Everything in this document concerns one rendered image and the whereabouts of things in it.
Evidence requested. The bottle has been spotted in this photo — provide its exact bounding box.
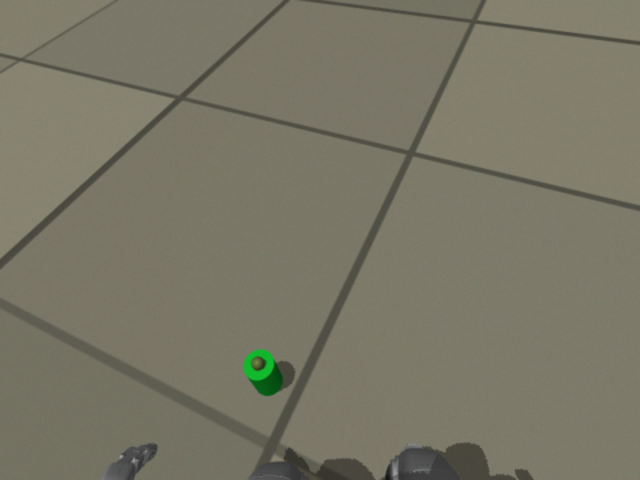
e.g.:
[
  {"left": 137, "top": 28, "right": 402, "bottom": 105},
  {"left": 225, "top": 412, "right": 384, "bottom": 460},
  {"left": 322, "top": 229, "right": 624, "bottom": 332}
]
[{"left": 243, "top": 349, "right": 283, "bottom": 396}]

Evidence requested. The left robot hand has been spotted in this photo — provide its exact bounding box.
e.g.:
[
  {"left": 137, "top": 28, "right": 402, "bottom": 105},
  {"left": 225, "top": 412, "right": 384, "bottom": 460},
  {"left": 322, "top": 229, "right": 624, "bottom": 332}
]
[{"left": 100, "top": 443, "right": 157, "bottom": 480}]

